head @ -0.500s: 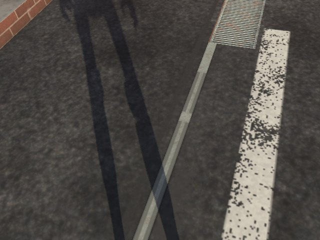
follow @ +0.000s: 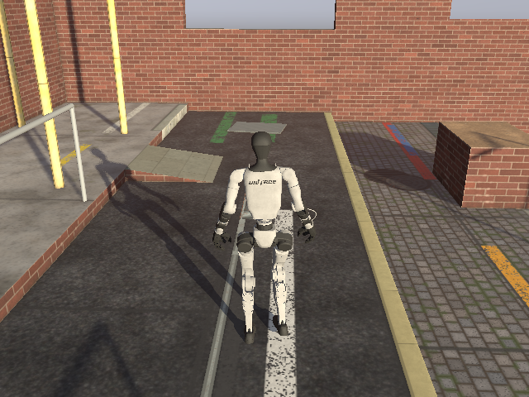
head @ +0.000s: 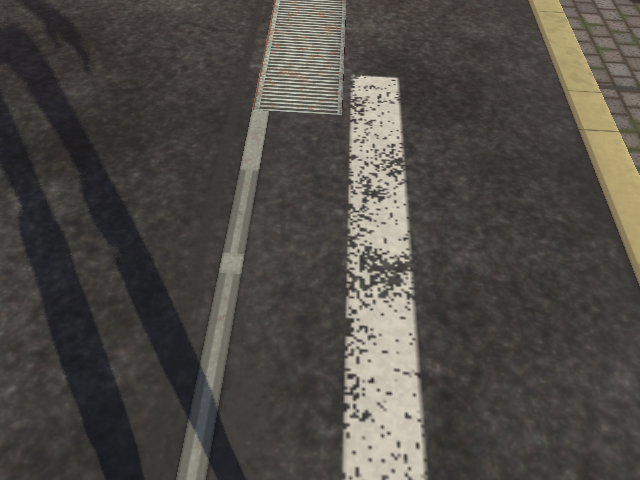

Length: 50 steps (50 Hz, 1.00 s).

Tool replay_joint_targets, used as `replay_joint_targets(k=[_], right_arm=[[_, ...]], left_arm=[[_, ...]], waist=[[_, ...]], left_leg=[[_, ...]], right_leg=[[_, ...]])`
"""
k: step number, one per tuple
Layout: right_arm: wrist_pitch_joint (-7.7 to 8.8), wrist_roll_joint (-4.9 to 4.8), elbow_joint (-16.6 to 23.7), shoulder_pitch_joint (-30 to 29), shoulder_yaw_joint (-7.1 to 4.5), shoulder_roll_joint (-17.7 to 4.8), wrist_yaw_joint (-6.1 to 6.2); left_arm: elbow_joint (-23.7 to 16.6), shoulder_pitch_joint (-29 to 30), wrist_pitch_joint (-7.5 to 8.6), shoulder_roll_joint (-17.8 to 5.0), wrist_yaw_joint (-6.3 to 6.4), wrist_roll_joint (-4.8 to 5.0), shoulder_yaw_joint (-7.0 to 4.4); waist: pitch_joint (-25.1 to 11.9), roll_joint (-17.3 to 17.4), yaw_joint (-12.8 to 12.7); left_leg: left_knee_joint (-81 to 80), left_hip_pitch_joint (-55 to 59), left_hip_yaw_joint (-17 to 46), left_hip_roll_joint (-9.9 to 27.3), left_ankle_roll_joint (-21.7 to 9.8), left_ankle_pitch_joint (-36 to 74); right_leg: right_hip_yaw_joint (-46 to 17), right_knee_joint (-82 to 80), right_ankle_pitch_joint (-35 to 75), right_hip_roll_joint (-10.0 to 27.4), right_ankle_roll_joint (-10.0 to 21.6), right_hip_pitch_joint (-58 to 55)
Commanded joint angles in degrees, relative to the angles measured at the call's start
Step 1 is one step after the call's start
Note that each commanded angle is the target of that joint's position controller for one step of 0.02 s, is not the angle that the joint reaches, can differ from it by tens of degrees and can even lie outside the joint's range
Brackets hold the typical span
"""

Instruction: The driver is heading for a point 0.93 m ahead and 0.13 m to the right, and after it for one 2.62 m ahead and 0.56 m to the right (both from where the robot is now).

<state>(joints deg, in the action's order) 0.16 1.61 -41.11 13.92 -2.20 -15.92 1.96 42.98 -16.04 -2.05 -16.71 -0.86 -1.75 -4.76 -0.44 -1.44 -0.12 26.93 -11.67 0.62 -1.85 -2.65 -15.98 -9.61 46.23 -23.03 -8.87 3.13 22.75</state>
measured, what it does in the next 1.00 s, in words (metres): walks ahead, turning right: right foot, then left foot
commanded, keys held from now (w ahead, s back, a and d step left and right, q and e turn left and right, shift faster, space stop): w+e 0.48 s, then w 0.38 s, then w+q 0.14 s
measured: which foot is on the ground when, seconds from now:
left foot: down 0.00-0.44, up 0.46-0.96, down 0.98-1.00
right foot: up 0.00-0.40, down 0.42-1.00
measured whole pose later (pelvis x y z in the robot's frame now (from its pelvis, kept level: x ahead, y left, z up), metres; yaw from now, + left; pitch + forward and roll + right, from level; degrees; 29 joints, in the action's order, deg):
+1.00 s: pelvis +0.49 -0.17 -0.02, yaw -22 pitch +1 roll +0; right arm 2.9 1.9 -42.1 4.1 -1.0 -13.9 -1.3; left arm 55.1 -26.0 3.8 -15.5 1.0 -1.7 -1.6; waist 2.8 -0.3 -2.5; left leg 31.2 -27.2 -5.0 -1.8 -6.5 -5.4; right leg -1.7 26.2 -25.0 -6.0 5.7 -6.2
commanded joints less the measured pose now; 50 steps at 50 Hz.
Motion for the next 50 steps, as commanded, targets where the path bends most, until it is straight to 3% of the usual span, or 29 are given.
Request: replay_joint_targets(k=[1,2,4,10,15,17,18,20,21,22,23,24,25,26,28,30,35,39,43,46,48,49,50], right_arm=[[1.52,-0.28,2.6,-1.1,-2.34,-8.4,-0.16],[1.92,-0.48,2.6,-1.2,-2.07,-7.5,-0.26],[2.87,-0.37,1.4,1.8,-1.98,-6.7,-0.8],[4.25,-0.22,-2.5,10.0,-2.32,-6.6,-1.72],[4.54,-0.34,-5.1,11.8,-2.17,-6.9,-1.45],[4.14,-0.4,-6.4,12.4,-2.17,-7.6,-1.15],[3.93,-0.49,-6.9,12.2,-2.16,-8.2,-0.96],[3.31,-0.64,-7.7,12.6,-2.32,-10.4,-0.53],[3.05,-0.94,-7.4,11.7,-2.13,-10.5,-0.39],[3.23,-1.31,-5.3,12.3,-1.37,-8.1,-0.95],[3.74,-1.11,-1.1,10.8,-0.74,-3.9,-2.02],[4.11,-0.81,0.6,4.5,-1.74,-8.7,-2.16],[4.57,-1.47,1.1,2.3,-1.16,-7.0,-2.34],[4.9,-1.35,0.1,3.9,-0.68,-6.0,-2.4],[3.19,0.55,-1.6,7.3,-0.56,-5.4,-2.75],[1.56,1.22,-2.5,9.0,-0.59,-4.7,-3.41],[1.01,0.74,0.3,-2.0,-0.73,-4.0,-3.95],[1.37,0.32,2.1,-9.1,-0.38,-3.1,-4.2],[1.78,0.1,4.5,-16.0,0.16,-2.6,-4.4],[2.25,-0.19,3.2,-12.1,-0.11,-3.5,-4.09],[2.63,-0.36,-0.9,-0.1,-1.24,-5.8,-3.08],[3.12,0.2,-3.7,9.2,-1.85,-7.0,-2.48],[3.14,1.3,-5.0,17.0,-3.36,-12.7,-1.68]], left_arm=[[-4.6,3.6,1.96,-7.4,-1.44,-0.48,-1.69],[-3.5,2.1,1.71,-7.1,-2.28,-0.71,-1.7],[-3.8,3.4,1.53,-5.5,-3.31,-0.59,-1.12],[-6.0,12.3,1.63,-3.5,-3.9,-0.57,0.0],[-9.4,20.4,2.13,-1.1,-5.1,-0.64,1.81],[-10.0,20.8,2.12,-0.9,-4.99,-0.84,2.17],[-9.8,19.2,2.13,-1.2,-4.6,-0.96,2.05],[-7.6,10.0,2.6,-3.4,-3.51,-1.08,0.99],[-4.4,-0.1,3.12,-5.2,-2.75,-1.41,-0.07],[-2.5,-7.7,3.04,-10.4,-1.57,-1.81,-1.85],[-3.9,-5.4,2.74,-14.8,-0.99,0.05,-2.91],[-4.2,-7.0,2.35,-14.4,-0.59,0.62,-2.93],[-2.3,-5.1,2.48,-11.6,0.06,0.86,-2.23],[-1.6,-3.1,2.92,-8.1,0.39,1.06,-1.16],[-1.6,1.4,4.02,-5.3,0.69,0.92,0.12],[-0.6,0.7,5.35,-4.7,0.37,1.32,0.61],[2.9,-4.6,6.29,-5.4,0.09,1.67,0.67],[5.3,-8.6,6.76,-5.4,0.41,1.62,1.02],[7.9,-12.3,6.78,-5.4,1.29,0.94,1.49],[8.7,-10.1,6.91,-6.8,2.02,0.15,1.47],[9.2,-9.2,6.69,-7.9,2.31,-0.74,1.24],[9.0,-8.2,6.65,-8.0,2.34,-0.53,1.3],[6.9,-10.1,7.15,-4.8,2.13,0.56,2.28]], waist=[[7.5,7.7,-0.7],[6.5,9.1,-0.7],[6.0,8.2,0.5],[7.6,6.9,4.3],[8.6,7.8,5.6],[8.0,8.1,4.9],[6.5,8.6,3.7],[-0.5,9.5,-1.2],[-6.5,7.9,-6.0],[-13.2,0.7,-8.6],[-18.6,-11.6,-4.6],[-17.8,-3.4,-8.0],[-10.0,-0.6,-6.1],[-4.2,1.4,-2.9],[-1.1,1.4,1.5],[-0.9,0.2,2.6],[4.4,-0.6,-0.2],[4.6,-1.2,-2.4],[6.2,-1.2,-4.3],[4.4,-2.3,-1.2],[-2.2,-2.9,4.1],[-6.9,-1.5,8.6],[-14.0,6.3,9.6]], left_leg=[[-21.1,7.3,21.6,17.9,-4.9,-22.5],[-21.2,7.3,16.5,15.7,-4.4,-17.5],[-20.9,8.4,10.6,14.6,-4.5,-9.4],[-19.7,14.6,1.6,15.3,-5.2,7.9],[-18.0,15.0,-5.7,16.1,-4.8,23.0],[-15.0,16.3,-8.4,16.5,-4.2,32.2],[-11.3,16.5,-10.2,16.5,-3.7,43.8],[3.9,15.8,-12.5,17.1,-3.2,63.1],[16.7,9.9,-13.8,16.4,-2.1,58.4],[34.6,-6.1,-14.2,14.0,-0.1,36.5],[53.5,-25.3,-9.7,3.2,2.7,-13.1],[57.4,-30.6,0.2,3.3,2.3,-9.8],[54.3,-31.7,0.8,6.6,1.7,-4.3],[47.6,-28.2,0.3,8.6,1.5,-2.3],[41.4,-21.3,0.7,10.2,2.1,-2.7],[38.3,-19.2,-0.6,10.0,2.8,-1.8],[26.6,-27.0,-2.1,10.0,4.0,10.3],[17.8,-28.4,-3.0,8.1,3.2,17.2],[10.1,-28.1,-4.4,5.6,0.9,16.9],[5.5,-19.0,-6.1,1.8,-2.6,10.9],[3.8,-6.0,-6.8,-2.2,-5.1,6.2],[0.8,6.9,-4.2,0.0,-7.0,8.5],[1.0,22.7,14.9,14.0,-12.2,4.7]], right_leg=[[0.1,13.0,4.8,4.9,-1.3,20.1],[1.8,15.8,6.9,5.3,-1.8,19.1],[3.0,18.9,10.1,6.6,-2.1,20.4],[5.5,12.5,14.7,9.0,-3.2,26.4],[13.4,-2.5,15.3,10.6,-1.2,20.2],[16.1,-7.6,12.3,9.3,1.1,15.5],[17.7,-9.5,10.3,7.3,2.5,10.7],[19.1,-11.5,6.5,2.5,5.8,-2.8],[17.2,-16.0,9.1,1.4,7.7,-16.7],[2.6,-19.2,-2.2,11.6,11.3,-34.1],[-29.3,-25.2,-3.0,27.7,17.0,-44.9],[-31.7,-28.6,7.4,28.3,18.2,-43.5],[-20.7,-28.3,16.4,26.8,17.2,-36.9],[-14.4,-29.2,24.9,24.1,14.9,-27.8],[-7.1,-31.3,30.4,18.9,12.5,-18.2],[-4.3,-33.7,33.0,17.2,12.4,-14.8],[-1.4,-38.3,31.9,15.4,9.9,-15.6],[0.1,-37.3,37.8,15.3,7.6,-21.2],[-0.2,-36.3,43.1,17.4,7.5,-27.3],[3.2,-31.8,59.0,18.6,6.0,-30.1],[5.7,-16.9,71.9,18.0,4.6,-31.2],[7.9,-4.2,64.9,16.4,3.8,-24.8],[11.2,15.6,42.5,11.4,2.1,-9.8]])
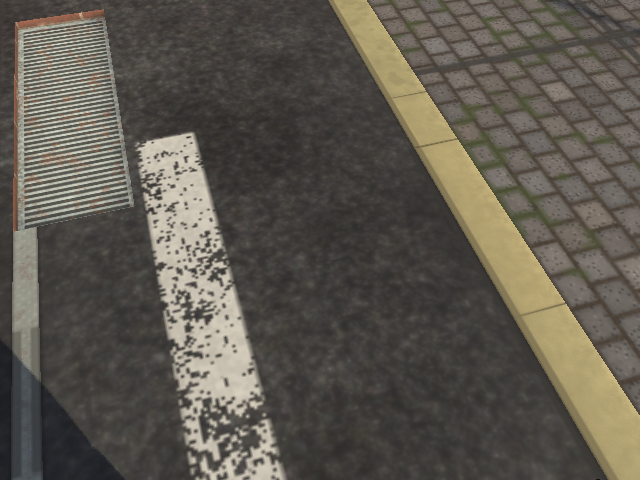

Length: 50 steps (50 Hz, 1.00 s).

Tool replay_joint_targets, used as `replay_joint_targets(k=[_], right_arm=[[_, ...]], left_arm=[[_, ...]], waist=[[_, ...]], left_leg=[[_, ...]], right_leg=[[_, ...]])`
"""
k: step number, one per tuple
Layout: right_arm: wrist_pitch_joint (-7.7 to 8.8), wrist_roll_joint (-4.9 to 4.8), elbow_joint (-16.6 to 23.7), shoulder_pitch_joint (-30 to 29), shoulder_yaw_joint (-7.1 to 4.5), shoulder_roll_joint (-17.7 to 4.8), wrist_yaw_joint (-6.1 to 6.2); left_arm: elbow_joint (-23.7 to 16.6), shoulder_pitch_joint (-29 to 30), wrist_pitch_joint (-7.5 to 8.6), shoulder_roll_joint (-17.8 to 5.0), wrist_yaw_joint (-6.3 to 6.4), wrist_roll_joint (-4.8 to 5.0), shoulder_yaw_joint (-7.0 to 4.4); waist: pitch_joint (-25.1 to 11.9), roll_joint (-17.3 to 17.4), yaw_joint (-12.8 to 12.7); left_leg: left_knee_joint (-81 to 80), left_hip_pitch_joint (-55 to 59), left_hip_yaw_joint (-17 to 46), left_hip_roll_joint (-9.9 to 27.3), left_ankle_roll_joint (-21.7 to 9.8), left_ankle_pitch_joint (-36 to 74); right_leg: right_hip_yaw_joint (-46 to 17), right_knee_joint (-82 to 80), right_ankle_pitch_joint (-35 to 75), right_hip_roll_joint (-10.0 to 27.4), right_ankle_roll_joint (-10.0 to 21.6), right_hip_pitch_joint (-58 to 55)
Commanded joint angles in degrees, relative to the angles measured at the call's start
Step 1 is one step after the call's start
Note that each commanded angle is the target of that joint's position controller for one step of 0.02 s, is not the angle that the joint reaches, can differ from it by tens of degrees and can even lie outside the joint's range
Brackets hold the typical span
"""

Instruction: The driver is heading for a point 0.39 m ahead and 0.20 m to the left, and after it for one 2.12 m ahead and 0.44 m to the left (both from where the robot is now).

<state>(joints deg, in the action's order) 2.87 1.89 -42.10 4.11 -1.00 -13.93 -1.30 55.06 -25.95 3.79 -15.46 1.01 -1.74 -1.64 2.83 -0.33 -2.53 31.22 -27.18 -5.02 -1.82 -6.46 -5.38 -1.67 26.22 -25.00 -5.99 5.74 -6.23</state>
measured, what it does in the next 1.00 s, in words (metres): walks ahead, turning left: right foot, then left foot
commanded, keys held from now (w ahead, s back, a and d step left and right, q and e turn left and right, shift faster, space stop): w+q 0.72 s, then w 0.28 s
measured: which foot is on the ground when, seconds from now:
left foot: down 0.00-0.48, up 0.50-0.98, down 1.00-1.00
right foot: down 0.00-0.00, up 0.02-0.46, down 0.48-1.00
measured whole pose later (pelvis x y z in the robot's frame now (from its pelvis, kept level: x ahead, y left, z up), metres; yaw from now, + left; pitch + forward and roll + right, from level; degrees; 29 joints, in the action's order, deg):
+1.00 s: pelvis +0.51 +0.10 +0.01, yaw +30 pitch +2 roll -1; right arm 1.9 3.2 -39.8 1.2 -0.9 -13.6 -3.0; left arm 54.1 -26.5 3.9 -13.8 0.0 -1.0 -1.6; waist 2.1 0.6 -4.3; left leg 30.5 -26.1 -3.7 -0.7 -6.5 -7.7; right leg 11.4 23.3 -25.3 2.6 -1.1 -2.8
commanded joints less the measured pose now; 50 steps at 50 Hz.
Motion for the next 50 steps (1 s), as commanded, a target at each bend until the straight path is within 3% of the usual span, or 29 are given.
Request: replay_joint_targets(k=[1,2,3,4,5,8,10,12,15,19,21,23,24,25,26,27,28,29,30,32,34,39,42,46,48,49,50], right_arm=[[-0.2,-0.42,-4.8,25.3,-5.21,-16.0,0.94],[-0.36,-1.96,-3.7,18.4,-4.92,-13.6,0.21],[-0.42,-1.98,-2.7,14.2,-4.26,-10.5,0.04],[-0.38,-1.44,-3.0,12.8,-3.66,-8.2,0.04],[-0.09,-1.43,-3.8,13.0,-3.38,-7.5,0.23],[1.0,-1.81,-5.1,14.5,-3.64,-8.5,0.3],[1.07,-1.91,-5.4,15.7,-4.05,-9.7,0.43],[0.83,-2.05,-5.8,17.6,-4.2,-9.7,0.49],[0.55,-2.06,-6.2,20.6,-4.64,-10.0,0.59],[0.1,-1.16,-6.0,23.2,-5.0,-10.5,1.04],[-0.01,-0.8,-5.0,21.3,-5.3,-11.3,1.52],[0.2,-0.84,-3.9,18.2,-5.59,-12.4,1.53],[0.7,-1.41,-3.6,18.1,-5.19,-10.9,1.04],[1.27,-1.97,-1.7,18.7,-3.83,-6.0,0.91],[0.9,-3.11,0.3,25.0,-3.4,-4.0,0.81],[-0.44,-1.35,-2.4,23.1,-3.94,-8.8,1.44],[-0.64,-0.89,-2.2,18.9,-4.13,-9.1,0.79],[-0.76,-0.89,-1.7,17.2,-3.96,-7.8,0.26],[-1.28,-0.15,-1.4,16.0,-3.99,-7.3,-0.28],[-2.4,0.21,-1.0,15.8,-3.8,-6.5,-1.16],[-2.92,0.17,0.4,13.0,-3.62,-5.9,-1.68],[-2.78,0.17,3.6,4.1,-2.5,-4.2,-2.47],[-2.23,0.21,5.1,-1.3,-1.4,-3.0,-2.81],[-1.72,0.6,6.3,-4.8,-1.1,-3.9,-2.34],[-1.06,1.06,4.6,0.5,-1.56,-4.9,-1.58],[-0.39,1.52,1.5,8.9,-2.16,-5.7,-1.05],[0.07,2.45,-1.3,18.5,-3.35,-9.1,-0.26]], left_arm=[[-4.9,-4.2,1.63,-4.8,-0.52,1.22,-1.01],[-6.0,0.3,1.77,-7.3,-0.58,-0.59,-1.17],[-7.2,5.3,2.25,-7.4,-0.99,-0.44,-1.02],[-8.0,7.3,2.41,-6.4,-1.25,-0.36,-0.74],[-9.0,8.5,1.79,-6.0,-1.4,-0.83,-0.68],[-9.5,7.4,-0.51,-4.0,-1.7,-1.42,0.06],[-11.2,11.4,-0.99,-3.5,-1.8,-1.26,0.36],[-13.4,17.7,-1.02,-3.3,-1.91,-1.05,0.65],[-15.4,24.1,-0.8,-2.8,-2.22,-0.55,1.08],[-17.7,29.5,-0.12,-3.4,-2.15,0.14,1.23],[-17.8,27.6,0.43,-4.7,-2.0,0.29,0.89],[-15.4,18.9,1.26,-6.8,-1.32,0.32,-0.07],[-14.0,12.0,2.12,-9.4,-0.54,-0.43,-1.03],[-13.8,2.4,2.26,-13.7,0.49,-1.72,-2.07],[-13.7,4.8,0.93,-17.7,0.64,-1.58,-3.31],[-14.3,8.2,0.24,-11.6,0.31,-0.96,-2.59],[-15.0,11.1,0.31,-6.8,0.01,-0.42,-1.44],[-14.6,12.5,0.49,-5.1,-0.24,-0.56,-0.98],[-13.9,11.9,0.84,-4.6,-0.14,-0.36,-0.83],[-12.6,10.4,1.8,-4.6,-0.34,0.21,-0.97],[-11.7,9.1,2.55,-5.1,-0.61,0.73,-1.34],[-9.2,6.0,2.63,-5.1,-1.13,0.42,-1.62],[-7.7,4.5,2.55,-6.0,-1.36,0.57,-1.79],[-4.5,0.3,1.42,-7.8,-1.0,0.58,-2.15],[-3.2,-0.1,0.67,-9.1,-0.78,0.62,-2.3],[-2.9,-0.1,0.25,-8.9,-0.67,0.95,-2.08],[-4.2,0.2,0.33,-7.1,-0.65,1.14,-1.39]], waist=[[-21.4,16.4,7.6],[-13.7,7.1,5.7],[-7.5,2.4,5.3],[-3.0,-0.8,3.9],[-1.0,-0.8,2.5],[-2.0,1.7,0.6],[-0.9,2.4,1.1],[0.7,2.9,2.8],[-0.1,3.9,5.6],[-1.1,4.6,7.6],[-1.7,5.3,5.9],[-4.6,4.7,1.5],[-9.1,0.8,-1.8],[-18.4,-6.8,-4.8],[-20.5,-19.8,0.2],[-12.5,-7.4,0.8],[-6.9,-1.9,0.6],[-4.3,-1.8,1.6],[-3.0,-4.1,1.9],[-3.1,-6.3,2.7],[-3.0,-5.6,3.0],[-0.4,-4.5,1.8],[0.9,-4.9,0.6],[1.6,-5.0,-0.1],[-1.9,-5.3,2.9],[-6.6,-3.6,6.7],[-13.1,-0.7,10.3]], left_leg=[[-11.5,46.8,48.5,23.6,-16.4,-0.9],[-13.8,40.6,45.3,21.2,-15.4,-5.3],[-15.0,32.9,37.0,19.7,-14.3,-5.4],[-16.9,25.8,32.0,17.0,-12.5,-1.5],[-17.6,21.3,28.6,14.7,-11.2,2.8],[-19.3,16.0,22.7,10.9,-10.4,9.4],[-20.8,13.8,21.0,9.4,-10.2,7.9],[-21.6,13.2,20.4,8.0,-8.9,6.7],[-19.5,16.0,20.4,6.7,-6.5,8.5],[-14.7,21.2,23.2,7.8,-5.4,14.5],[-11.9,21.4,25.6,8.7,-4.0,15.3],[-4.3,18.8,26.3,7.2,-2.1,18.2],[6.5,15.3,23.2,3.5,-0.6,15.5],[22.4,9.0,16.9,0.0,0.5,-1.6],[33.4,-7.4,10.7,-6.7,1.7,-28.7],[38.7,-12.3,11.1,-0.6,1.4,-24.0],[37.7,-11.3,10.9,1.0,1.7,-18.2],[36.0,-9.8,10.4,2.6,2.4,-15.1],[34.6,-8.8,9.8,3.9,2.9,-14.0],[34.6,-7.7,8.8,4.2,3.8,-12.2],[34.5,-10.3,8.6,4.8,4.5,-9.7],[23.5,-13.2,7.5,4.9,5.5,-1.1],[11.5,-7.7,4.1,4.0,4.5,2.6],[3.7,-3.7,0.8,2.5,1.4,-3.3],[-0.1,4.8,-0.8,-0.6,-0.8,-7.1],[-4.1,16.0,-1.3,-2.3,-2.2,-4.5],[-3.9,31.3,6.5,4.7,-4.4,-7.0]], right_leg=[[1.8,52.3,-1.9,-2.4,-2.8,36.2],[-3.7,54.6,1.3,2.5,-1.9,42.4],[-3.5,52.3,5.8,5.3,-2.0,43.5],[-2.8,47.8,7.5,7.4,-2.1,42.2],[-2.9,44.5,7.7,8.6,-2.9,40.5],[-1.1,37.9,7.9,9.4,-5.4,37.0],[0.3,32.1,11.0,9.9,-7.1,38.4],[1.1,24.4,16.5,10.1,-8.4,39.9],[1.3,15.6,23.7,8.9,-9.0,39.3],[0.9,9.5,23.2,6.9,-8.5,38.1],[-0.2,5.4,19.7,6.2,-7.4,33.0],[0.1,0.4,16.1,4.4,-5.5,20.2],[-3.4,-2.4,14.9,8.5,-3.5,9.6],[-18.0,-4.0,2.3,23.7,-0.6,-2.8],[-43.1,-11.8,-3.1,32.8,5.9,-9.6],[-39.4,-11.1,-8.7,30.7,5.7,-3.1],[-29.6,-11.7,-3.3,27.0,4.2,3.4],[-21.8,-13.0,6.4,24.3,3.1,7.8],[-16.2,-13.7,12.3,22.2,2.3,10.1],[-9.9,-14.5,21.0,20.3,1.9,11.7],[-6.2,-15.7,26.3,20.8,2.7,11.0],[2.0,-17.8,31.0,19.1,3.2,10.8],[5.7,-18.3,31.9,18.5,2.5,11.7],[6.3,-14.7,40.4,21.0,2.2,5.6],[8.0,-4.8,56.9,20.8,1.5,3.2],[10.3,5.5,58.5,19.0,0.4,5.6],[11.0,19.1,44.5,17.2,-0.7,15.9]])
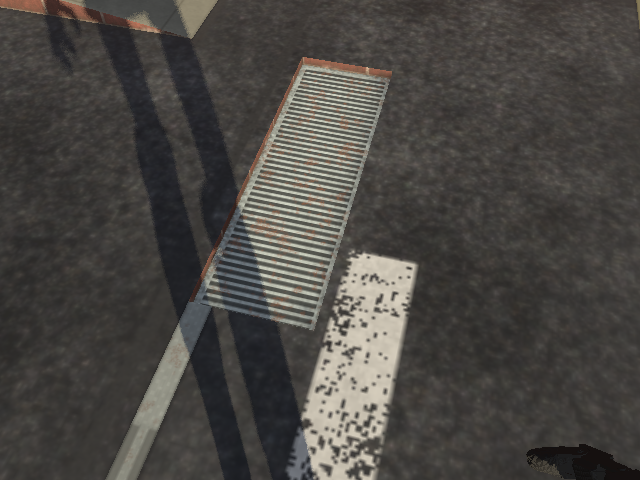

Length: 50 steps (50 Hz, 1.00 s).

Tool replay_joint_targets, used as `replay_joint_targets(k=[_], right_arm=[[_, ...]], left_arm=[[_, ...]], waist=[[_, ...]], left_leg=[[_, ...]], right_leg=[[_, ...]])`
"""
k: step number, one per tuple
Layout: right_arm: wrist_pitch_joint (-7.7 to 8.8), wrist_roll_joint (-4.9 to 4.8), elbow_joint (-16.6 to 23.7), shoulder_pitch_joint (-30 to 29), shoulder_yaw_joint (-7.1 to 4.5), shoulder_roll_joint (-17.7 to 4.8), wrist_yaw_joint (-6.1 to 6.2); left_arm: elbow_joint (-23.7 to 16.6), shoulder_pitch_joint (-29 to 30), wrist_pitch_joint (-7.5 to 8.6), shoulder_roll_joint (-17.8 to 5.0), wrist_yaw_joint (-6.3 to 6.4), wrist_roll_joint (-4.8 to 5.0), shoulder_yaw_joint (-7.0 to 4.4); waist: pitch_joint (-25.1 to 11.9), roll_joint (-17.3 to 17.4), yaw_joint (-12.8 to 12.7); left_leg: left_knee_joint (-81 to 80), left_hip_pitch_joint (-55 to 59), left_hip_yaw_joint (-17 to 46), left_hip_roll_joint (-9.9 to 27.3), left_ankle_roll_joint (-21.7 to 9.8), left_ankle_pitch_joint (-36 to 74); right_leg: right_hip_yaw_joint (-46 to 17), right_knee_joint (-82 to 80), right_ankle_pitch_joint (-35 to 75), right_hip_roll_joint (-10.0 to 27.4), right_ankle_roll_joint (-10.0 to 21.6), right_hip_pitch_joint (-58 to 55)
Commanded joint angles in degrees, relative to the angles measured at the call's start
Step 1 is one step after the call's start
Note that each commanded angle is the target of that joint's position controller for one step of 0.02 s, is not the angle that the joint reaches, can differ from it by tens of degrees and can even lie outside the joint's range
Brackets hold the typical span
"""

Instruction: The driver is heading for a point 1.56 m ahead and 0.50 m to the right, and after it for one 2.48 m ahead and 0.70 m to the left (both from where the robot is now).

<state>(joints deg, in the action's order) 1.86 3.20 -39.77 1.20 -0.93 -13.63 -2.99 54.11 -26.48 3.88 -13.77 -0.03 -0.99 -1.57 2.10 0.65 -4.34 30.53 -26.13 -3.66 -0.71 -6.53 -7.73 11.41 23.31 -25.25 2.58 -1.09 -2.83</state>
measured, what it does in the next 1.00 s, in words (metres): walks ahead: right foot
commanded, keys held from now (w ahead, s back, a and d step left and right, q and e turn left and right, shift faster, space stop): w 0.96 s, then w+e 0.04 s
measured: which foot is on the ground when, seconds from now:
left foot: down 0.00-0.54, up 0.56-1.00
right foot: down 0.00-0.00, up 0.02-0.52, down 0.54-1.00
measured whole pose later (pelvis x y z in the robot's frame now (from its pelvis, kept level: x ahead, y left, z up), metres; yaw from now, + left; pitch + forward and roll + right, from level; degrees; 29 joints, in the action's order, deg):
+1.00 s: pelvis +0.52 -0.01 +0.01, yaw +1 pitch +1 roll -2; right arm 1.9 1.5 -48.6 2.1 -1.3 -12.5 -1.8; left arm 59.4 -25.1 4.9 -11.4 -0.1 -0.9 -2.2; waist 2.6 2.1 -3.8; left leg 33.7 -31.3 -3.0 4.1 -2.2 -2.8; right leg 4.4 10.6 -16.3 -4.4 3.0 -5.1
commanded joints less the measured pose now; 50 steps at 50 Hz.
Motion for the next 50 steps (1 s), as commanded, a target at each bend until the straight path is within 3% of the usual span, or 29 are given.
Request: replay_joint_targets(k=[1,2,3,4,5,7,9,15,21,24,25,26,27,28,29,30,31,33,36,42,47,50], right_arm=[[1.12,1.17,-4.0,25.5,-5.0,-16.3,2.25],[0.48,-1.8,-3.9,25.8,-5.41,-16.2,2.71],[0.45,-2.3,-4.3,21.0,-4.78,-13.9,2.96],[0.84,-2.17,-4.5,18.1,-3.76,-10.0,2.83],[1.25,-2.15,-4.7,15.8,-3.08,-7.8,2.73],[2.08,-2.33,-5.4,14.3,-2.33,-5.6,2.61],[2.94,-2.72,-6.8,16.2,-2.6,-6.4,2.52],[3.28,-2.87,-10.4,21.2,-2.69,-6.7,2.5],[3.12,-2.26,-14.0,26.5,-2.7,-7.8,3.16],[2.9,-1.89,-14.9,25.2,-2.87,-8.9,3.7],[2.83,-1.8,-15.1,24.5,-2.96,-9.4,3.77],[2.62,-1.94,-15.3,23.8,-2.84,-9.3,3.72],[2.77,-2.36,-14.0,23.6,-2.21,-7.8,3.66],[2.88,-4.48,-12.6,30.2,-0.91,-1.4,3.02],[2.72,-2.64,-13.4,26.6,-2.46,-7.4,3.36],[2.81,-2.53,-12.1,22.4,-2.75,-7.4,3.15],[3.08,-2.56,-11.7,20.0,-2.43,-6.4,2.85],[1.81,-1.39,-12.2,20.5,-2.26,-4.7,2.36],[0.38,-0.95,-12.1,19.4,-2.0,-2.9,1.47],[0.22,-1.53,-7.6,4.9,-1.35,-2.2,1.04],[0.56,-1.85,-5.4,-2.5,-1.07,-2.5,1.16],[1.18,-1.74,-4.7,-2.6,-1.64,-3.8,1.49]], left_arm=[[-6.4,-2.8,0.47,-2.0,-0.62,1.33,0.14],[-6.0,1.0,0.21,-8.4,-0.11,0.24,-1.79],[-7.2,5.1,0.31,-8.5,-0.18,0.49,-2.07],[-7.3,6.5,0.78,-6.7,-0.39,0.69,-1.48],[-6.5,6.2,0.45,-6.0,-0.5,0.35,-1.49],[-4.9,3.3,-1.32,-4.7,-0.94,-0.95,-1.39],[-5.0,4.3,-2.1,-3.9,-1.54,-1.21,-1.49],[-9.0,18.4,-2.12,-2.8,-2.1,-0.98,-1.02],[-12.1,27.6,-1.69,-3.3,-2.02,-0.64,-0.67],[-11.9,25.3,-1.07,-4.2,-1.62,-0.67,-1.13],[-10.4,20.6,-0.75,-4.9,-1.2,-0.75,-1.61],[-7.3,11.6,-0.17,-5.9,-0.64,-1.12,-2.3],[-4.7,1.0,0.37,-9.7,0.13,-2.35,-3.49],[-3.9,-3.8,0.22,-16.7,0.35,-2.92,-5.31],[-4.1,0.4,-0.53,-13.3,-0.13,-0.35,-4.7],[-5.0,6.8,-0.61,-10.4,-0.24,0.25,-3.87],[-5.2,10.2,-0.27,-6.8,-0.5,0.05,-2.95],[-3.9,11.8,0.45,-3.8,-0.25,0.22,-1.97],[-1.7,8.4,1.72,-4.9,-0.3,0.51,-2.19],[1.1,3.5,1.84,-5.2,-0.42,0.58,-2.12],[3.4,-0.4,1.67,-6.0,-0.03,0.22,-2.13],[4.2,-0.4,1.26,-6.5,0.53,-0.23,-2.28]], waist=[[-20.0,13.0,10.8],[-21.1,8.3,12.3],[-12.1,5.0,9.9],[-6.7,2.7,8.0],[-3.8,2.1,5.8],[-3.0,3.5,3.1],[-2.1,2.8,2.5],[2.6,2.6,5.1],[4.2,2.7,7.5],[3.1,3.1,5.4],[0.5,3.3,3.3],[-4.4,1.7,-0.7],[-11.3,-1.8,-4.5],[-19.1,-15.7,-2.2],[-17.1,-8.3,-1.7],[-7.9,-5.7,0.9],[-4.1,-2.8,2.0],[-0.7,-4.5,5.2],[-0.5,-4.1,6.2],[3.2,-3.7,3.6],[3.6,-4.4,1.4],[3.6,-4.3,2.4]], left_leg=[[-6.6,48.2,33.8,22.8,-11.5,-5.8],[-11.9,45.5,42.4,24.5,-13.3,0.0],[-11.7,39.2,31.7,21.6,-11.8,4.4],[-13.4,31.1,25.5,18.8,-10.0,8.9],[-15.3,25.8,20.8,15.9,-7.6,10.9],[-18.2,19.6,15.7,13.1,-6.1,13.0],[-20.5,18.7,13.9,12.3,-6.8,13.9],[-24.1,20.5,9.3,10.5,-6.0,12.4],[-21.7,27.8,8.2,12.6,-4.9,18.4],[-15.9,30.8,7.3,13.5,-3.6,31.5],[-10.1,30.8,6.4,12.9,-2.8,39.6],[0.6,28.4,4.1,10.5,-1.6,41.6],[15.9,18.0,2.3,8.0,-0.5,27.9],[39.0,-2.8,-1.0,-3.0,2.6,-9.9],[44.3,-8.6,7.2,-2.8,1.7,-20.4],[44.1,-10.7,7.8,0.6,1.2,-15.8],[40.8,-9.3,7.5,2.8,1.2,-12.0],[35.0,-4.0,6.6,5.3,2.2,-9.4],[32.0,-3.7,4.8,5.8,3.8,-6.8],[14.8,-9.5,1.8,7.0,6.2,4.7],[4.4,-6.4,0.0,4.7,5.0,7.4],[1.8,-4.0,0.3,3.6,3.1,2.9]], right_leg=[[-1.3,43.6,4.0,-0.8,3.3,34.8],[-10.7,51.6,-4.2,-3.0,3.5,40.0],[-12.9,52.1,0.4,0.1,4.1,43.1],[-12.8,48.2,4.0,1.7,4.3,41.6],[-12.7,44.2,5.7,3.1,4.2,38.7],[-12.3,40.7,7.1,3.3,3.4,32.8],[-11.5,38.6,9.3,3.2,2.8,33.6],[-9.9,23.3,21.9,4.0,1.1,39.9],[-8.2,12.2,23.5,1.4,3.3,38.3],[-7.0,8.5,17.3,-1.2,5.9,32.0],[-6.2,7.2,15.4,-3.2,6.9,25.5],[-5.5,3.5,16.9,-4.7,8.4,14.3],[-14.8,2.7,13.2,3.9,11.3,-1.1],[-43.8,-2.4,7.8,21.5,19.6,-17.3],[-50.3,-7.7,7.0,20.5,19.3,-13.1],[-39.9,-8.0,7.3,18.4,17.8,-4.9],[-33.8,-10.1,11.9,15.9,16.3,1.9],[-24.9,-13.0,18.2,10.9,12.8,10.2],[-20.6,-15.2,24.2,9.7,13.6,12.0],[-15.3,-18.1,26.4,7.3,13.0,9.5],[-13.4,-16.1,33.5,8.4,12.0,3.9],[-14.8,-11.5,40.7,10.4,11.5,-0.1]])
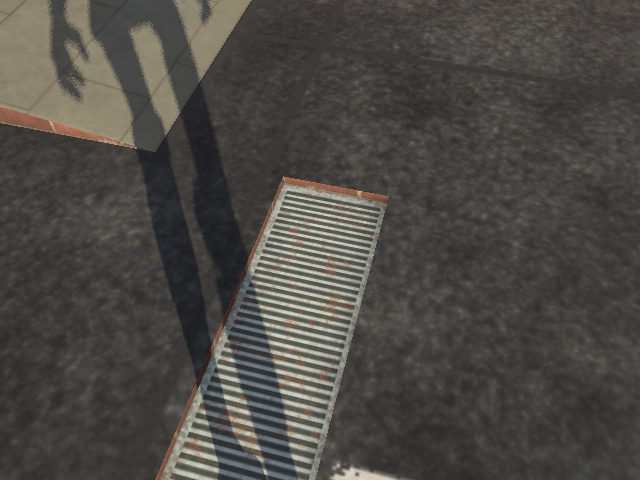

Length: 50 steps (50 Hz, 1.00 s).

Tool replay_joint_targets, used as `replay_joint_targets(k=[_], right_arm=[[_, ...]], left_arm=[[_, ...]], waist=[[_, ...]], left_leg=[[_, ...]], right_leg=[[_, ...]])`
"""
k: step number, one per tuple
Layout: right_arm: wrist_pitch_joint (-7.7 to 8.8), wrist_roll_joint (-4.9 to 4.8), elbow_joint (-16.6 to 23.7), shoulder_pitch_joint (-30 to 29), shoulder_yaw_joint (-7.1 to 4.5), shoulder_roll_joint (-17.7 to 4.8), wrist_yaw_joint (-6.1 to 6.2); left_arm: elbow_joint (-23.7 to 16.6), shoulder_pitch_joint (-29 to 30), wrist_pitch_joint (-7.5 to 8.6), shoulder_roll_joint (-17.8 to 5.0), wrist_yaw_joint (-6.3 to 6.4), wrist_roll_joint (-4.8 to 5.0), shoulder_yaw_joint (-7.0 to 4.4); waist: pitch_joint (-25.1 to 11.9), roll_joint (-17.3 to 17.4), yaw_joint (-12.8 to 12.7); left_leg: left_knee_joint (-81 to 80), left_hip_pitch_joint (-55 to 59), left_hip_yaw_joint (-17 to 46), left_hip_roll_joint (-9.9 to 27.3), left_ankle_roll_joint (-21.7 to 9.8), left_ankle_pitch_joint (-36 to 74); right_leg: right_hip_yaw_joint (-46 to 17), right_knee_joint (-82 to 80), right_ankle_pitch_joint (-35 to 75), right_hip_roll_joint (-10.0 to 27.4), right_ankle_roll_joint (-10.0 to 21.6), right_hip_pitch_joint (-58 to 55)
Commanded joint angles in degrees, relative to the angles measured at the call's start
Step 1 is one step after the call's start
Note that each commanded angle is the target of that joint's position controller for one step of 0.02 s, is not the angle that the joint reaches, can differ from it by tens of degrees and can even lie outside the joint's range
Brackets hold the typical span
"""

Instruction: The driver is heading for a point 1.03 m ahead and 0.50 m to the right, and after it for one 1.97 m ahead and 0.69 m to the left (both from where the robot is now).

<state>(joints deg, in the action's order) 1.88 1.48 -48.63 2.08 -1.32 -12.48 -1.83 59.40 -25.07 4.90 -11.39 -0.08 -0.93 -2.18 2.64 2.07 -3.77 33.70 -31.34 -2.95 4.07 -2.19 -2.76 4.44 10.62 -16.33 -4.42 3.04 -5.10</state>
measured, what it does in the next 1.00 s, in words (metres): walks ahead, turning right: left foot, then right foot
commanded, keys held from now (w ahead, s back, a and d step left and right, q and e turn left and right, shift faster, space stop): w+e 1.00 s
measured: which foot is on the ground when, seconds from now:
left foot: up 0.00-0.04, down 0.06-0.62, up 0.64-1.00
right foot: down 0.00-0.06, up 0.08-0.60, down 0.62-1.00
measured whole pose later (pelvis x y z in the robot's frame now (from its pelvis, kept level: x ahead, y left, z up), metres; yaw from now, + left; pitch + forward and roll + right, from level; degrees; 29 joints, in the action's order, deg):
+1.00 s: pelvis +0.50 -0.09 +0.00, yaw -32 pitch +1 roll +0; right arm 1.1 2.2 -44.8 3.3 -2.5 -14.5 -1.2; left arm 53.1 -22.9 2.6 -15.1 -0.1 -0.4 -4.3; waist 2.7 2.2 -4.6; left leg 42.9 -36.9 2.1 5.6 3.5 -4.3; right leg -6.2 16.1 -14.3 -9.2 7.9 2.0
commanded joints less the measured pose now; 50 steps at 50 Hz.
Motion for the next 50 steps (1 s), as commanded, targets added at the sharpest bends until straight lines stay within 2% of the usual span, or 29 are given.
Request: replay_joint_targets(k=[1,2,3,4,5,6,7,8,9,10,13,15,18,21,25,28,29,30,31,32,33,34,35,36,37,38,41,45,50], right_arm=[[1.58,0.08,3.4,-0.7,-1.59,-5.5,0.56],[2.16,0.28,1.5,5.3,-2.15,-6.3,0.91],[3.03,1.01,-1.7,15.2,-3.05,-8.3,1.57],[3.64,2.56,-2.7,24.1,-4.43,-13.9,2.44],[2.94,1.73,-3.0,24.9,-5.41,-17.2,2.05],[2.37,0.62,-1.9,19.6,-4.31,-12.1,1.85],[2.53,0.23,-0.9,14.2,-3.31,-8.5,1.72],[2.87,0.26,-0.7,11.8,-2.76,-6.3,1.68],[3.24,0.01,-1.2,11.5,-2.42,-5.2,1.92],[3.61,-0.24,-1.7,11.7,-2.25,-4.7,2.13],[4.99,-0.92,-3.0,14.6,-2.51,-5.3,2.29],[5.19,-0.83,-3.7,16.4,-2.6,-5.4,2.43],[5.11,-0.62,-4.7,18.6,-2.45,-5.0,2.71],[4.96,-0.61,-5.6,20.1,-2.54,-5.8,3.01],[4.08,-0.39,-7.2,23.3,-2.86,-7.0,3.43],[2.97,-0.17,-7.2,22.4,-3.34,-9.0,3.79],[2.39,-0.09,-7.1,21.9,-3.63,-10.0,3.83],[1.79,-0.2,-6.6,21.2,-3.82,-10.7,3.63],[1.56,-0.16,-5.3,20.2,-3.74,-10.5,3.39],[1.82,-0.53,-1.5,22.7,-2.36,-3.4,2.23],[2.56,-0.61,1.2,15.9,-3.12,-7.7,1.8],[3.48,-1.05,2.5,11.4,-2.96,-7.9,1.41],[4.2,-1.24,2.1,11.7,-2.81,-7.8,1.43],[3.97,-0.61,1.2,12.6,-3.02,-7.9,1.64],[2.92,0.57,0.9,13.9,-2.99,-7.5,1.71],[1.73,1.13,0.7,15.0,-2.85,-6.7,1.61],[-0.09,1.09,2.2,12.2,-2.51,-5.3,1.08],[-0.32,0.8,6.0,2.4,-2.45,-6.3,0.97],[0.41,0.5,9.8,-6.0,-1.63,-6.3,0.49]], left_arm=[[-1.1,-0.6,0.13,-9.4,0.7,-0.37,-1.81],[-1.3,0.5,0.01,-10.0,0.69,-0.36,-1.92],[-1.6,1.1,-0.05,-9.1,0.57,-0.2,-1.59],[-3.9,-0.3,0.07,-5.4,0.27,1.21,-0.49],[-3.5,-6.7,-0.25,-2.6,0.43,2.21,-0.21],[-2.7,-2.1,-0.91,-8.6,0.84,0.88,-1.84],[-3.6,1.4,-0.79,-7.8,0.39,0.75,-1.98],[-3.7,3.0,-1.01,-6.2,0.12,0.73,-1.83],[-3.7,3.6,-1.74,-5.7,-0.22,-0.07,-2.0],[-3.6,2.9,-2.6,-4.7,-0.68,-0.54,-1.95],[-4.9,5.7,-4.11,-3.5,-1.58,-0.61,-2.07],[-6.3,9.4,-4.52,-3.3,-2.07,-0.69,-2.02],[-8.7,15.6,-4.33,-2.9,-2.75,-0.56,-1.57],[-11.0,21.8,-4.06,-2.1,-3.25,-0.67,-0.77],[-13.6,26.9,-4.06,-3.0,-3.48,-1.19,-0.56],[-13.2,23.2,-4.21,-4.7,-2.94,-1.31,-1.31],[-12.2,18.9,-4.01,-5.6,-2.71,-1.28,-1.86],[-10.4,12.3,-3.5,-6.9,-2.32,-1.36,-2.7],[-7.6,2.8,-3.06,-10.5,-1.54,-2.14,-4.31],[-8.2,2.6,-3.18,-17.3,-0.64,-2.26,-5.96],[-8.9,0.7,-4.05,-18.0,-0.46,-0.41,-6.02],[-8.6,4.1,-4.4,-16.2,0.11,0.05,-5.51],[-8.9,7.2,-4.18,-13.0,0.28,0.42,-4.77],[-9.2,10.0,-3.64,-11.1,0.39,0.57,-4.3],[-9.4,11.4,-3.04,-9.8,0.57,0.95,-3.85],[-9.5,11.4,-2.37,-9.7,0.46,1.02,-3.65],[-9.2,8.8,-1.33,-11.6,0.01,1.06,-3.96],[-9.0,3.9,-1.51,-12.0,-0.17,0.75,-3.95],[-8.6,-1.1,-1.75,-12.4,0.45,0.31,-3.83]], waist=[[2.0,-5.9,3.3],[-0.8,-5.3,6.0],[-6.4,-2.5,9.9],[-15.1,5.3,11.8],[-21.0,14.8,9.3],[-13.8,4.3,8.1],[-6.8,1.9,6.4],[-4.0,1.2,5.3],[-2.1,2.0,4.4],[-1.6,2.9,3.3],[-0.9,2.2,2.4],[0.2,2.2,2.7],[2.1,1.9,3.5],[3.3,1.6,4.7],[4.0,1.7,5.7],[1.1,3.5,3.2],[-1.2,3.9,1.3],[-4.9,3.2,-1.4],[-10.1,-1.2,-5.7],[-14.7,-14.8,-1.7],[-17.2,-9.3,-3.7],[-8.6,-5.4,-2.5],[-4.0,-2.3,-0.1],[-1.5,-0.1,2.4],[-1.7,-0.3,4.1],[-2.6,-0.8,5.0],[-2.6,-2.2,5.1],[0.1,-3.7,1.6],[0.1,-4.8,-1.6]], left_leg=[[-2.8,5.1,-0.4,-2.2,-1.9,-4.7],[-5.7,12.6,-0.9,-3.8,-2.8,-5.7],[-8.5,25.7,0.2,-2.8,-4.4,-4.4],[-10.5,42.5,16.9,12.0,-8.0,-10.8],[-17.0,50.8,37.3,22.7,-12.9,-13.9],[-18.4,43.5,33.2,19.4,-10.8,-18.5],[-20.4,35.3,25.0,17.2,-9.2,-16.4],[-22.3,30.3,19.0,15.0,-7.5,-11.8],[-23.3,27.0,14.2,13.1,-6.2,-7.3],[-24.0,24.9,10.7,12.0,-5.3,-4.6],[-25.3,25.0,4.4,11.2,-5.0,2.9],[-26.0,25.8,1.0,10.8,-5.1,4.8],[-26.4,26.5,-3.5,9.6,-5.0,7.5],[-26.0,27.8,-7.2,9.5,-4.8,11.2],[-22.9,34.7,-10.0,11.6,-4.9,18.5],[-13.0,38.4,-12.7,12.0,-4.4,40.3],[-5.9,38.7,-13.0,12.1,-4.4,45.2],[4.5,36.3,-13.3,11.7,-3.9,43.2],[20.5,26.3,-13.7,10.3,-1.7,30.0],[41.0,0.1,-12.3,0.6,2.1,-22.0],[48.1,-9.6,0.8,-5.3,2.8,-28.7],[44.7,-13.6,4.1,-0.8,2.0,-21.5],[38.7,-10.7,4.1,1.2,1.8,-16.7],[33.8,-6.7,4.3,2.6,2.0,-14.8],[31.1,-2.6,4.5,3.0,2.9,-14.5],[29.4,0.1,4.2,2.8,3.6,-14.7],[24.1,0.0,2.6,2.0,5.2,-11.6],[15.5,-6.6,3.0,1.7,6.1,-3.3],[6.6,-8.0,3.5,-0.8,5.4,0.4]], right_leg=[[-8.0,4.8,37.0,17.2,6.8,2.0],[-7.7,11.6,41.9,16.0,6.0,2.8],[-5.8,23.3,38.7,12.9,5.0,7.7],[-2.8,41.5,19.4,8.0,3.1,21.9],[-2.7,56.0,-14.9,0.1,2.2,36.3],[-7.8,59.7,-10.8,4.1,3.1,39.6],[-8.1,58.4,-5.2,6.4,3.1,39.5],[-7.8,56.4,-2.0,8.2,2.8,37.9],[-7.5,55.1,-0.6,9.1,2.3,36.7],[-7.2,54.4,0.4,9.6,1.7,35.3],[-6.0,53.9,4.4,10.0,0.8,38.2],[-5.3,52.1,8.5,10.7,0.3,41.9],[-3.7,44.4,14.5,10.5,-0.2,44.2],[-0.6,33.9,17.9,9.4,0.3,42.0],[3.0,27.5,13.6,7.6,2.9,40.7],[5.7,25.5,5.0,3.0,6.3,33.5],[6.0,24.3,2.4,1.1,7.7,29.0],[5.5,21.1,2.4,-0.9,9.4,21.0],[-1.5,16.7,1.0,2.3,12.1,6.9],[-29.4,15.2,0.9,20.2,20.0,-12.2],[-46.3,6.2,-1.5,23.6,22.7,-13.8],[-36.6,4.1,1.4,22.7,20.4,-7.8],[-31.4,3.2,8.0,20.6,18.0,-0.2],[-26.2,2.8,15.3,17.3,15.6,5.2],[-22.8,2.5,20.8,15.0,14.7,8.8],[-20.6,2.5,24.4,13.6,14.4,10.6],[-18.5,1.6,24.5,10.8,13.9,13.9],[-21.3,0.3,18.7,10.3,12.4,11.9],[-23.1,3.7,26.2,10.9,11.3,5.4]])
Keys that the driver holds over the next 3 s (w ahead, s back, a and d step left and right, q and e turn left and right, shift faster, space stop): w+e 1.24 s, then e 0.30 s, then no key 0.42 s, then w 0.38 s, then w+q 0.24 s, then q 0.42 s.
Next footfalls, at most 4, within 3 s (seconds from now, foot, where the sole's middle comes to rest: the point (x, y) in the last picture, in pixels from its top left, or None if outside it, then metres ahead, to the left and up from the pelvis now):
0.06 left None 0.20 0.11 -0.77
0.62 right None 0.44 -0.12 -0.77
1.16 left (412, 340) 0.80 -0.13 -0.77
1.62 right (533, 365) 0.75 -0.40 -0.77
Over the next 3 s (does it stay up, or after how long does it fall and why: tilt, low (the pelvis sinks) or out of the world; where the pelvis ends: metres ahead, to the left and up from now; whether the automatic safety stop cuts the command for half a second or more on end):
stays up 0.91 -0.52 -0.01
